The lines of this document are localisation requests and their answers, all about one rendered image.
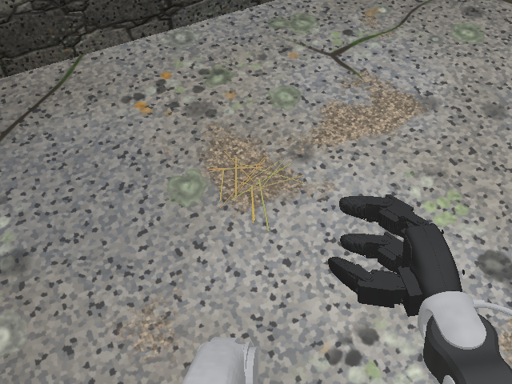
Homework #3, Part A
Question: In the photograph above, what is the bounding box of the left robot thigh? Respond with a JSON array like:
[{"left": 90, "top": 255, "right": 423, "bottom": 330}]
[{"left": 182, "top": 337, "right": 259, "bottom": 384}]

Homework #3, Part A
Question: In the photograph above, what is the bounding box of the robot right forearm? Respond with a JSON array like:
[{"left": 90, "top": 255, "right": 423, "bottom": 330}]
[{"left": 418, "top": 291, "right": 512, "bottom": 384}]

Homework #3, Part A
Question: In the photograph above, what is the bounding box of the robot right hand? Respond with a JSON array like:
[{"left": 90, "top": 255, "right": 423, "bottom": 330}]
[{"left": 328, "top": 194, "right": 465, "bottom": 317}]

